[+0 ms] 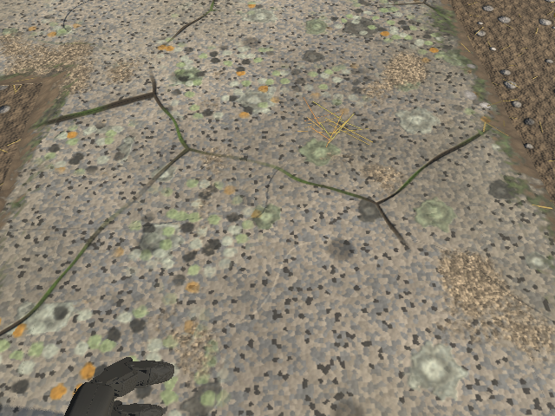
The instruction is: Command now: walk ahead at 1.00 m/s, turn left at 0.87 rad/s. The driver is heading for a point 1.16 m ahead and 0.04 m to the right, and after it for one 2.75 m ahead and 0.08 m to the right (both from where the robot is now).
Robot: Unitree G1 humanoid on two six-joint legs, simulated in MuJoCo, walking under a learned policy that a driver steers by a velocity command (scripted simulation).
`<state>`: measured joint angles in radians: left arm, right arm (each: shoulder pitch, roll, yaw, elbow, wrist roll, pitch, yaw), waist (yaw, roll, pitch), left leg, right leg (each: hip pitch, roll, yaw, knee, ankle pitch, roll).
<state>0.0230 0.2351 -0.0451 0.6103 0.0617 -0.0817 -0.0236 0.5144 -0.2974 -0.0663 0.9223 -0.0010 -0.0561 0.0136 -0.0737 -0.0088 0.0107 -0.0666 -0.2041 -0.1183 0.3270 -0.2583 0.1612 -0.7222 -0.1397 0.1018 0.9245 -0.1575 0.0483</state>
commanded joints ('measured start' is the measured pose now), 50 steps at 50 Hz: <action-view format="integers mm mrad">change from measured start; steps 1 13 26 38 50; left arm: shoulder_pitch -88 308 435 270 512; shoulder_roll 82 150 271 66 218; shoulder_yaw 14 109 125 96 139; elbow -83 83 245 144 170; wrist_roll -23 -2 -66 -38 -46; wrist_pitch -1 -14 -52 70 63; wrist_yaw -7 23 4 -25 -32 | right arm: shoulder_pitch -66 -248 -514 -196 -234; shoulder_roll -170 -94 -85 -44 -237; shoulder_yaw -47 7 53 13 -34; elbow -99 -183 -347 -137 -143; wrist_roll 15 -30 -43 -13 -34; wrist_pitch -31 -24 -15 -69 -13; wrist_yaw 5 5 46 -6 -48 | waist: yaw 11 147 31 89 365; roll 38 16 -49 84 104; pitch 81 -93 29 54 -169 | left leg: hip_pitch -316 -676 -242 -48 28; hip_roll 178 207 178 490 458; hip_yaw -217 -2 185 31 368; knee -186 1018 291 -183 542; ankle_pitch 395 -23 226 104 1277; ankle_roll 91 -57 -68 -49 -117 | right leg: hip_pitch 286 804 603 -32 710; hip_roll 88 -167 -48 -13 247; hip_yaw -133 426 -51 -48 -248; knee -240 -648 -778 338 -201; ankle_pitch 256 -294 766 -66 8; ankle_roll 2 -238 -195 -122 -291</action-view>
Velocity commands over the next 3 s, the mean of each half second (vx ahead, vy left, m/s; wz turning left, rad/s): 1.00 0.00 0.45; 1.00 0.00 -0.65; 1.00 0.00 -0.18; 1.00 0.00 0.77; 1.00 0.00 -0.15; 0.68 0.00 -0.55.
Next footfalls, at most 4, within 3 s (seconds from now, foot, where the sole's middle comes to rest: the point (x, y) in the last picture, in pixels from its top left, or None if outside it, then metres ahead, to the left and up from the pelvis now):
0.16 right None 0.38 -0.17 -0.77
0.58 left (212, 330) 0.73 0.15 -0.77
1.02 right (268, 200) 1.17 -0.02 -0.77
1.48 left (263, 107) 1.63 -0.03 -0.77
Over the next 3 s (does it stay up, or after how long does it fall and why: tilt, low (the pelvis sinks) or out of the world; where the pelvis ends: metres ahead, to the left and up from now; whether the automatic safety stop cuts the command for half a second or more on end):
stays up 2.77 -0.01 0.00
